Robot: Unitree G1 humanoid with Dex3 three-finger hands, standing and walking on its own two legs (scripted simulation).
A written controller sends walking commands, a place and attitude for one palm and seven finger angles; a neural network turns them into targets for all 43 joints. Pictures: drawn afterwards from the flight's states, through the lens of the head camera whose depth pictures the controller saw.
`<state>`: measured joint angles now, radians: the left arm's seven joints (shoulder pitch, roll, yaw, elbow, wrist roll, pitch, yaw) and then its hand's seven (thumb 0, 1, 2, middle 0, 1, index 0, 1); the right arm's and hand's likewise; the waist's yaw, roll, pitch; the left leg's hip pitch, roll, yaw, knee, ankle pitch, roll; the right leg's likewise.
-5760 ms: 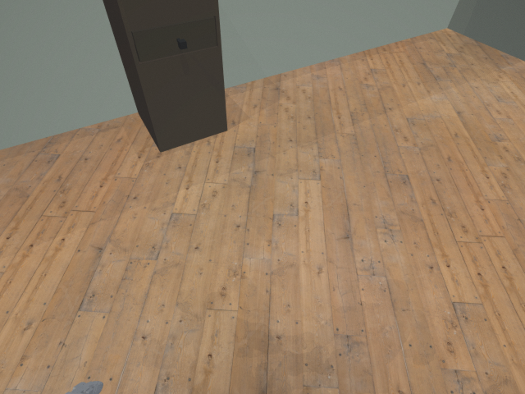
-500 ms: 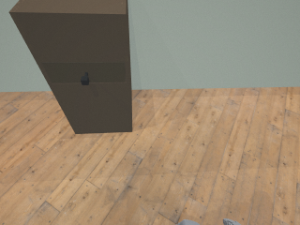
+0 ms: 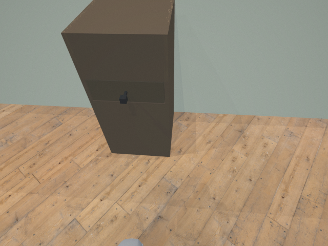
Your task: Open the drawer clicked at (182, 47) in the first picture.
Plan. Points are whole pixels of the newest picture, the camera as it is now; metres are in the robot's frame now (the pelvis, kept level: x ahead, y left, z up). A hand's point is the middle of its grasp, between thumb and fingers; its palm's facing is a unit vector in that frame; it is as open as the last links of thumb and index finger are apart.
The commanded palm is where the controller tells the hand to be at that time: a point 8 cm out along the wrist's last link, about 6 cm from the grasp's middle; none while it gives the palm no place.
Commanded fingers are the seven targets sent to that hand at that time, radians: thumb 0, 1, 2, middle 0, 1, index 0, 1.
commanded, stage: take the last steps up to it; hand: left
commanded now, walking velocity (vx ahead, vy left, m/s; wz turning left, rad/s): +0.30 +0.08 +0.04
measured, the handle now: (124, 96) +0.79 +0.27 -0.18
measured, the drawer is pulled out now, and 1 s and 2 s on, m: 0.00 0.00 0.00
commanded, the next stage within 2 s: come to a stop and stand still in 0.60 s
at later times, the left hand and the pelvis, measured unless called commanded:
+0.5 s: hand (75, 231) +0.18 +0.30 -0.18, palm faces +0.05 -0.98 -0.17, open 7.4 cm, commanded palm none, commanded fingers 0.00 0.90 0.90 -0.20 -0.30 -0.20 -0.30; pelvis +0.14 +0.11 +0.00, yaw +0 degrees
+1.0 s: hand (96, 175) +0.36 +0.28 -0.17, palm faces +0.00 -0.96 -0.27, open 7.2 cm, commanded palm none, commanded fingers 0.00 0.90 0.90 -0.20 -0.30 -0.20 -0.30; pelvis +0.27 +0.10 -0.01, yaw -1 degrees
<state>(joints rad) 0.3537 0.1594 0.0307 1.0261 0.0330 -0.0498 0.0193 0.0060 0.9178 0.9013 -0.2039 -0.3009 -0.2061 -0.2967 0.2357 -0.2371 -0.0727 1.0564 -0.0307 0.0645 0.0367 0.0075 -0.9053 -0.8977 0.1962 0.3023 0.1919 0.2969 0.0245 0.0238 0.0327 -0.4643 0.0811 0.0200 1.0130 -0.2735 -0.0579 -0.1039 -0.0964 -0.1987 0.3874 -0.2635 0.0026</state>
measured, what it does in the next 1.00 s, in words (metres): walks ahead: left foot, then right foot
